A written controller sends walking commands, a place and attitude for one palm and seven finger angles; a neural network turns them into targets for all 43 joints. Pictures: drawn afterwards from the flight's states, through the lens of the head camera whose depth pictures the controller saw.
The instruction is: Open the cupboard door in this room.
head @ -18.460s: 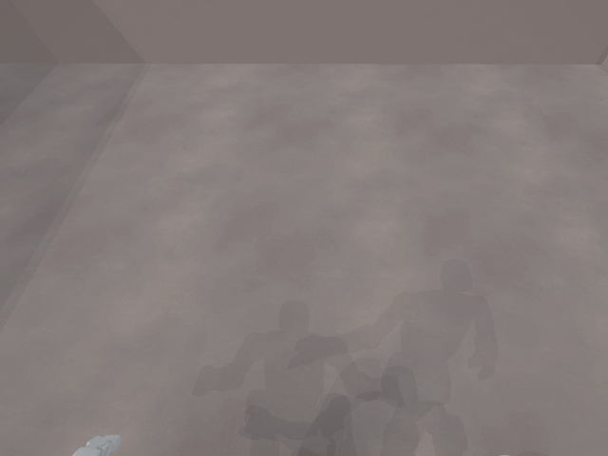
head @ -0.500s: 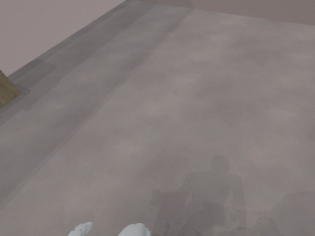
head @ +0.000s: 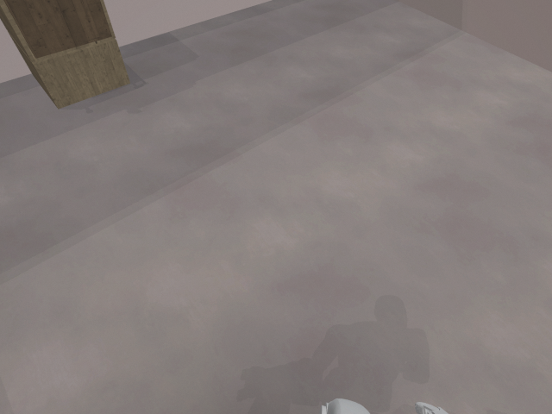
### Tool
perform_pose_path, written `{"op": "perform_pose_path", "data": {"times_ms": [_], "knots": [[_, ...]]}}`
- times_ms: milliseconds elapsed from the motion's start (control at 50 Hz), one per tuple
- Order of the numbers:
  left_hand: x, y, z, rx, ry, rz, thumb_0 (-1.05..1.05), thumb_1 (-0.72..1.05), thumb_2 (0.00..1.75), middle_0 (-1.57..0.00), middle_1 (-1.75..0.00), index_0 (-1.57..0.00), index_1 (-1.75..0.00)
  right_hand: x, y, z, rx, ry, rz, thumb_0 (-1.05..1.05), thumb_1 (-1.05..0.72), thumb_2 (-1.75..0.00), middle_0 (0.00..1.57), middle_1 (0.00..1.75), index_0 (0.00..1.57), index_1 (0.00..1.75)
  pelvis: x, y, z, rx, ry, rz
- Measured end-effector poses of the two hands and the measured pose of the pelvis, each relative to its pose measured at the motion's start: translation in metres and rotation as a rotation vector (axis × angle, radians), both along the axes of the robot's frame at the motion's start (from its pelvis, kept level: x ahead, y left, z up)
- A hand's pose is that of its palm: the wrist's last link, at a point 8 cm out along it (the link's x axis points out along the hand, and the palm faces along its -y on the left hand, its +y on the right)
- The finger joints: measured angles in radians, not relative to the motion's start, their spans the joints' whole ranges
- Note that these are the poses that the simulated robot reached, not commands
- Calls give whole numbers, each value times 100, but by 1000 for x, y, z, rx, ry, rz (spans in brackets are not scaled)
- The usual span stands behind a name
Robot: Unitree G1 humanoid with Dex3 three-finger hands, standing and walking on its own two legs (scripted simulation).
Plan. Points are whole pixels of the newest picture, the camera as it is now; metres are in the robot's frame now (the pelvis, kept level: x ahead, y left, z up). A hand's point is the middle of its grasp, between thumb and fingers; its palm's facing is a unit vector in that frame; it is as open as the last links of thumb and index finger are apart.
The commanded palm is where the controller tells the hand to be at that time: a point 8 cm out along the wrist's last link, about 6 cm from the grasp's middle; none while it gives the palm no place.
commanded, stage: turn or walk to find it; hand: left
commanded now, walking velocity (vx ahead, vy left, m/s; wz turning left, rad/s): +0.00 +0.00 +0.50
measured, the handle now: out of the picture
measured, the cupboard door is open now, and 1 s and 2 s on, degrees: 0 0 0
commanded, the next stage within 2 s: none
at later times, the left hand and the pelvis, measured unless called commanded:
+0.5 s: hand out of the picture +0.02 +0.16 -0.14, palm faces +0.26 -0.93 -0.27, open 7.4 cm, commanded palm none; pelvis +0.00 -0.05 +0.01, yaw +16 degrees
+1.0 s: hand out of the picture -0.03 +0.27 -0.17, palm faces +0.50 -0.84 -0.19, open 7.4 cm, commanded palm none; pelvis +0.07 +0.09 +0.01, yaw +29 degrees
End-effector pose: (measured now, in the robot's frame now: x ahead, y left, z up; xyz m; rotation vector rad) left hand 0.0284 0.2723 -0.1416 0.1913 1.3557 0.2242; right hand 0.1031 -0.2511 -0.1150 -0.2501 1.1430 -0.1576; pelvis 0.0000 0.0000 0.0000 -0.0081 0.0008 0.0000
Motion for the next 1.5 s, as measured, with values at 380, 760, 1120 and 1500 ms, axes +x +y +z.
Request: {"op": "perform_pose_path", "data": {"times_ms": [380, 760, 1120, 1500], "knots": [[16, -62, 34, 56, -236, 77, 1, 91, 90, -20, -30, -20, -30, -10, -34, -38, 92, 123, 90, 0, -91, -90, 20, 30, 20, 30, -7, -45, -3, 37, -17, 200], [-156, -60, 10, -55, 75, 475, 1, 91, 90, -20, -30, -20, -30, 92, 63, -8, 43, 108, 431, 1, -91, -90, 19, 29, 19, 30, 20, 7, 5, 9, 12, 436], [16, 78, 7, -52, -152, 454, 1, 91, 90, -20, -30, -19, -30, 116, 155, -9, 7, 195, 404, 0, -93, -90, 20, 30, 20, 30, 111, 111, 8, 13, -5, 526], [186, 116, 12, 14, -154, 530, 0, 93, 90, -20, -30, -20, -30, 297, 209, -38, 39, 305, 445, 1, -91, -90, 20, 29, 20, 30, 295, 162, -2, 21, -24, 605]]}}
